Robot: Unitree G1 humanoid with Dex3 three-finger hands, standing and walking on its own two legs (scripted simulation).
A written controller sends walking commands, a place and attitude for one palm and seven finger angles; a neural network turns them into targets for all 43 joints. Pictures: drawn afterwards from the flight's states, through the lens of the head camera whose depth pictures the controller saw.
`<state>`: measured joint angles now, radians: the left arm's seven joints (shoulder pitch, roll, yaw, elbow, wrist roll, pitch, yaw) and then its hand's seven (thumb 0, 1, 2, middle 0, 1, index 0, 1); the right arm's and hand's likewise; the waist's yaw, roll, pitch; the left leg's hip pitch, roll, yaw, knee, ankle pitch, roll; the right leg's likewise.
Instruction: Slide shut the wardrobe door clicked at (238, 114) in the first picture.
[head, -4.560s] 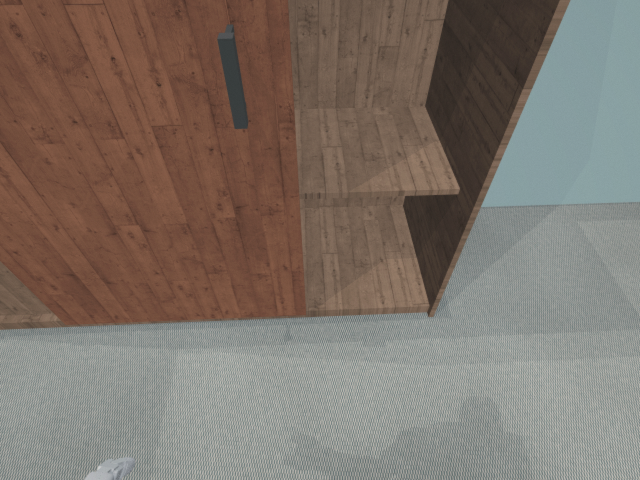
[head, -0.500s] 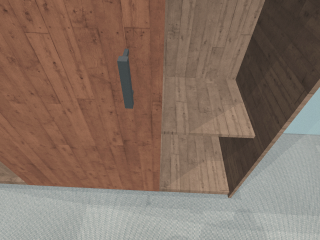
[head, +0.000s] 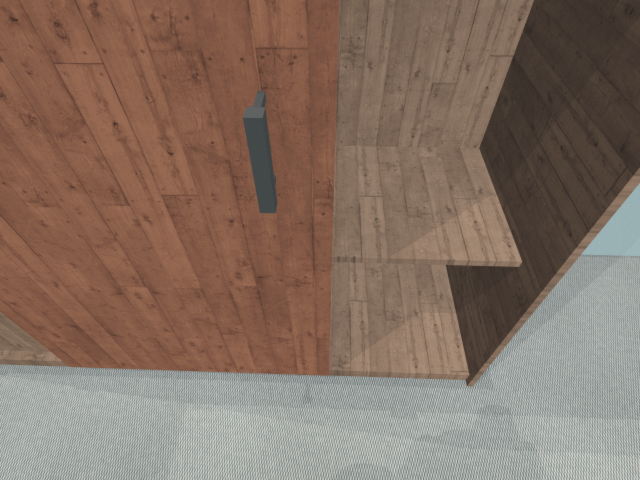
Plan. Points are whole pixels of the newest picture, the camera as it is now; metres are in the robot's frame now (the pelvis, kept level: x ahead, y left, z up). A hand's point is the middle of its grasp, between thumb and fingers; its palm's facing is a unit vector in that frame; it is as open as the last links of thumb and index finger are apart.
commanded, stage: look again from close up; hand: left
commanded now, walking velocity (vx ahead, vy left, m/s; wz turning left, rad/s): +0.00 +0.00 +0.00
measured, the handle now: (264, 155) +0.49 +0.11 +0.15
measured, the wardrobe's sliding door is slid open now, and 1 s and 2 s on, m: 0.44 0.44 0.44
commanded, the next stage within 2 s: raise the hand with hooked fingers in 1.84 s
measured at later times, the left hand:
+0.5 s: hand out of the picture -0.04 +0.23 -0.18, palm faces +0.01 -0.98 -0.20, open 7.4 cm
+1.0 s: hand out of the picture -0.12 +0.21 -0.18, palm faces +0.03 -0.98 -0.19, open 7.4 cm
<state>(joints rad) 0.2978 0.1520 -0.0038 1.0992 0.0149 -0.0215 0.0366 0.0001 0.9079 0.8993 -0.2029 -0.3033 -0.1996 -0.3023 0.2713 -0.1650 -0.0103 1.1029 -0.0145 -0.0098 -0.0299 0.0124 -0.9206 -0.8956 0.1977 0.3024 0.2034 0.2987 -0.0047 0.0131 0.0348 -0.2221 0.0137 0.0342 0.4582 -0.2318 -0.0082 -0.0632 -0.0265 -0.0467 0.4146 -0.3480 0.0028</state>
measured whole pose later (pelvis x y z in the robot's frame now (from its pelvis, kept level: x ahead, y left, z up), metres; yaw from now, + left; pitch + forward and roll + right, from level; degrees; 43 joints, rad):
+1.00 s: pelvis -0.06 +0.05 +0.00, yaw +0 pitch -1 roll +0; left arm 0.42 0.14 0.00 1.11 0.03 0.00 0.05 0.00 0.91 0.90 -0.20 -0.30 -0.20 -0.30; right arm 0.28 -0.15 -0.02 1.11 0.00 0.02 -0.01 0.01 -0.92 -0.90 0.20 0.30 0.20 0.30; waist 0.01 0.00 0.03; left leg -0.28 -0.03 0.06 0.44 -0.13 0.06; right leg -0.16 -0.07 -0.02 0.45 -0.27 0.06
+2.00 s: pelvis -0.04 +0.02 +0.00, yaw +0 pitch -1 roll +0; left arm 0.45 0.15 0.00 0.75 -0.05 0.08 0.06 0.01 0.91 0.90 -0.20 -0.31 -0.20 -0.30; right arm 0.32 -0.16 0.01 1.02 0.01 -0.06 -0.04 0.02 -0.93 -0.90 0.20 0.30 0.20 0.30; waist -0.01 -0.01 0.04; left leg -0.28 -0.01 0.05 0.47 -0.18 0.03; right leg -0.15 -0.05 -0.03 0.48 -0.32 0.02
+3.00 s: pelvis -0.03 +0.00 -0.03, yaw -4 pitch +5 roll +0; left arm 0.34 0.30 0.37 -0.07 -0.38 -0.16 -0.34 0.00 -0.14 0.46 -0.28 -0.97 -0.27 -0.97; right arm 0.26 -0.31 -0.04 0.69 0.06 -0.33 -0.13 0.02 -0.91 -0.90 0.20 0.30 0.20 0.30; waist 0.01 0.02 -0.06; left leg -0.51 0.01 -0.05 0.77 -0.34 -0.03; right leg -0.39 0.01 0.01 0.76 -0.46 0.00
